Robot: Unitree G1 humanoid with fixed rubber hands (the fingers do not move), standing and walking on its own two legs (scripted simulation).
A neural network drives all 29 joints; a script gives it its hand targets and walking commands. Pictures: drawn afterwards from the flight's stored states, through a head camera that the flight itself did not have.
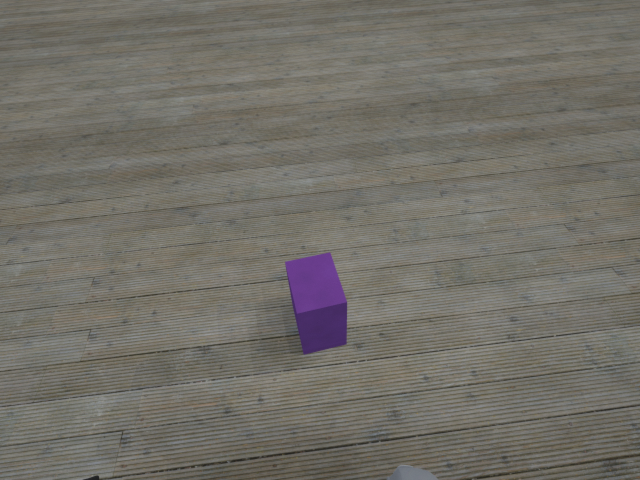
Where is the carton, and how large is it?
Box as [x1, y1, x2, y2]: [285, 252, 346, 354]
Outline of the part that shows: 329,252 285,262 294,313 304,354 346,343 346,300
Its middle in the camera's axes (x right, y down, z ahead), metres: -0.02 +0.21 +1.29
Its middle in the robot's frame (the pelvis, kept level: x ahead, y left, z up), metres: +0.76 +0.04 -0.62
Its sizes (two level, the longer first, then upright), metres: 0.201 0.152 0.265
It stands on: the floor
